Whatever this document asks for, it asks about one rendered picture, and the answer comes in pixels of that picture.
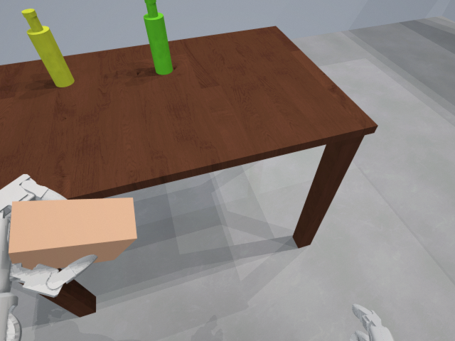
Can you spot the robot left hand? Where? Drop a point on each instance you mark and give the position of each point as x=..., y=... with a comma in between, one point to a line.
x=42, y=279

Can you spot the table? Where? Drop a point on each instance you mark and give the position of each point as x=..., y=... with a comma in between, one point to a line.
x=231, y=99

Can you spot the robot left forearm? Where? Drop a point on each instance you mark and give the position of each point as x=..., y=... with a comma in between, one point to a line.
x=10, y=327

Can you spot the sponge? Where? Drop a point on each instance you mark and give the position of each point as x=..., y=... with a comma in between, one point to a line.
x=56, y=233

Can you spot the robot right hand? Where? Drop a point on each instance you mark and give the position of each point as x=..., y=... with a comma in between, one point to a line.
x=372, y=323

